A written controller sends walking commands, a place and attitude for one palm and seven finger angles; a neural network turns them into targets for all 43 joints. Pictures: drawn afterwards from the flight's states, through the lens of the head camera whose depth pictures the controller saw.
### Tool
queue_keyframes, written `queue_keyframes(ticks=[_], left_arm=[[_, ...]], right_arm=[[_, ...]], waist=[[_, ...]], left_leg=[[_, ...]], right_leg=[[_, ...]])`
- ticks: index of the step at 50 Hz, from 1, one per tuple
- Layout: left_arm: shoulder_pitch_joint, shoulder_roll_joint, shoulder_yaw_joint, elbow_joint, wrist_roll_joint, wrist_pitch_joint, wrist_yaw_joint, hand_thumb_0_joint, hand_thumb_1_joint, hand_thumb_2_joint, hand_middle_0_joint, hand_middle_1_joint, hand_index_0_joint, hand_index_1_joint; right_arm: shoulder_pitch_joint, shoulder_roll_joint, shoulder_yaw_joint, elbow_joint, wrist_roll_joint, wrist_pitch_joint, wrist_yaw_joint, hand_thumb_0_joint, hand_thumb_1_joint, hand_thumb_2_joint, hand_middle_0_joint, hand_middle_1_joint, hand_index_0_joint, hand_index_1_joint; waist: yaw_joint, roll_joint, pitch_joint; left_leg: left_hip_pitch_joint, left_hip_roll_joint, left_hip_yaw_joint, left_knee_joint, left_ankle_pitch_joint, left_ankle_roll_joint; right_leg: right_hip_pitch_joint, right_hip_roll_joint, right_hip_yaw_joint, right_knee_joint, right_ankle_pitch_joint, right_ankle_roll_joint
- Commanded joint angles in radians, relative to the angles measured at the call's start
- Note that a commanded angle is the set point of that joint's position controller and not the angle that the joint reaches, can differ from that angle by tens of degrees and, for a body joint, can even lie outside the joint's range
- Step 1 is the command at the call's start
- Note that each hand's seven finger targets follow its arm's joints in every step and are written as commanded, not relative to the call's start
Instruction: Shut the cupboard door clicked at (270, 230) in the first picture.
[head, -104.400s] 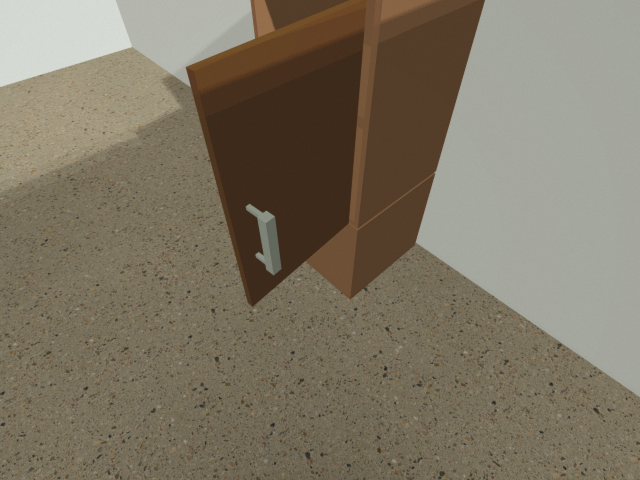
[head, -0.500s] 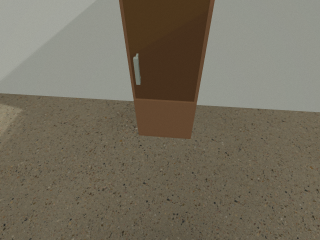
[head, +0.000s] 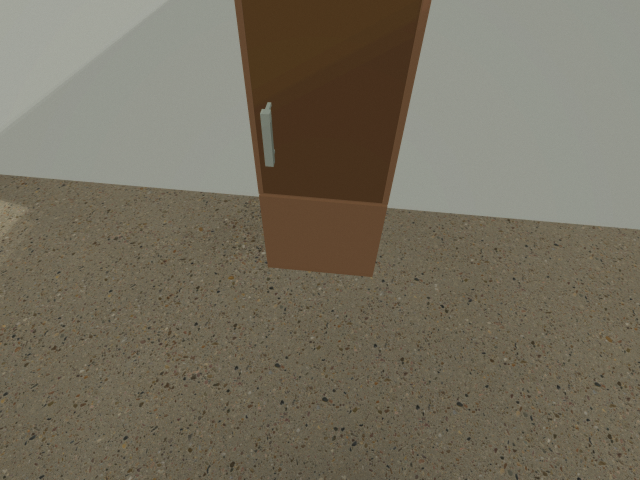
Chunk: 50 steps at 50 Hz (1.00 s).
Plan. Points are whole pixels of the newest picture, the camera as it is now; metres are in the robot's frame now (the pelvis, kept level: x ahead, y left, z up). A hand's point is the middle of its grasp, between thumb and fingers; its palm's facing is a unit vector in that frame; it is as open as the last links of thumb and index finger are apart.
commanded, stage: look to check the result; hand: left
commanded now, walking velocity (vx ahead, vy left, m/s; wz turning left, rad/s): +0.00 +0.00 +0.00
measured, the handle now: (269, 134) +0.95 +0.18 -0.12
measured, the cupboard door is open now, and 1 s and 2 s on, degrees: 0 0 0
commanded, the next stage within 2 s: stand and wait in 0.42 s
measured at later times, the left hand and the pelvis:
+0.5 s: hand out of the picture +0.06 +0.22 -0.16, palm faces +0.00 -0.96 -0.30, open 7.3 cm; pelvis +0.01 -0.01 +0.00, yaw +0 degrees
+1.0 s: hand out of the picture +0.07 +0.21 -0.16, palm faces +0.00 -0.95 -0.30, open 7.3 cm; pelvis +0.02 -0.02 +0.00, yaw +0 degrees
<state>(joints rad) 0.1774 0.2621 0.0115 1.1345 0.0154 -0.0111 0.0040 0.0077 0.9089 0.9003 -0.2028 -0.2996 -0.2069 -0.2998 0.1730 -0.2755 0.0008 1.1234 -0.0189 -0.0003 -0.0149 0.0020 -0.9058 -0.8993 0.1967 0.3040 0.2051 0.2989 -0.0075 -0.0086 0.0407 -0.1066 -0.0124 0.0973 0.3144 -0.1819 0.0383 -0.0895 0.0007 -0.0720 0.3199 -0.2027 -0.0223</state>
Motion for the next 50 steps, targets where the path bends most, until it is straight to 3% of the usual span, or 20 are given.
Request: queue_keyframes(ticks=[1, 20, 35, 43, 50], left_arm=[[0.000, 0.172, 0.031, -0.045, -0.003, -0.022, 0.015, 0.000, 0.900, 0.900, -0.200, -0.300, -0.200, -0.300], [-0.011, 0.193, 0.032, -0.047, -0.002, -0.022, 0.016, 0.000, 0.900, 0.900, -0.200, -0.300, -0.200, -0.300], [-0.018, 0.202, 0.036, -0.050, -0.004, -0.026, 0.017, 0.000, 0.900, 0.900, -0.200, -0.300, -0.200, -0.300], [-0.025, 0.200, 0.034, -0.049, -0.005, -0.024, 0.017, 0.000, 0.900, 0.900, -0.200, -0.300, -0.200, -0.300], [-0.023, 0.209, 0.036, -0.050, -0.004, -0.027, 0.018, 0.000, 0.900, 0.900, -0.200, -0.300, -0.200, -0.300]], right_arm=[[-0.012, -0.170, -0.031, -0.050, 0.006, -0.025, -0.011, 0.000, -0.900, -0.900, 0.200, 0.300, 0.200, 0.300], [-0.033, -0.188, -0.031, -0.053, 0.008, -0.022, -0.011, 0.000, -0.900, -0.900, 0.200, 0.300, 0.200, 0.300], [-0.036, -0.193, -0.031, -0.053, 0.007, -0.022, -0.013, 0.000, -0.900, -0.900, 0.200, 0.300, 0.200, 0.300], [-0.034, -0.192, -0.030, -0.049, 0.006, -0.021, -0.013, 0.000, -0.900, -0.900, 0.200, 0.300, 0.200, 0.300], [-0.028, -0.198, -0.031, -0.051, 0.008, -0.020, -0.014, 0.000, -0.900, -0.900, 0.200, 0.300, 0.200, 0.300]], waist=[[0.001, 0.018, -0.053], [0.002, 0.001, -0.040], [0.003, 0.011, -0.062], [0.002, 0.022, -0.040], [0.002, -0.006, -0.057]], left_leg=[[0.027, 0.147, -0.150, -0.045, 0.174, -0.002], [0.046, 0.149, -0.148, -0.052, 0.203, -0.005], [0.057, 0.149, -0.141, -0.043, 0.220, -0.010], [0.048, 0.150, -0.139, -0.051, 0.199, -0.014], [0.060, 0.152, -0.138, -0.045, 0.211, -0.013]], right_leg=[[-0.006, -0.134, 0.128, -0.053, 0.185, -0.027], [0.001, -0.134, 0.126, -0.060, 0.221, -0.026], [0.031, -0.140, 0.128, -0.059, 0.289, -0.029], [0.028, -0.141, 0.134, -0.068, 0.276, -0.030], [0.036, -0.141, 0.132, -0.065, 0.308, -0.029]])
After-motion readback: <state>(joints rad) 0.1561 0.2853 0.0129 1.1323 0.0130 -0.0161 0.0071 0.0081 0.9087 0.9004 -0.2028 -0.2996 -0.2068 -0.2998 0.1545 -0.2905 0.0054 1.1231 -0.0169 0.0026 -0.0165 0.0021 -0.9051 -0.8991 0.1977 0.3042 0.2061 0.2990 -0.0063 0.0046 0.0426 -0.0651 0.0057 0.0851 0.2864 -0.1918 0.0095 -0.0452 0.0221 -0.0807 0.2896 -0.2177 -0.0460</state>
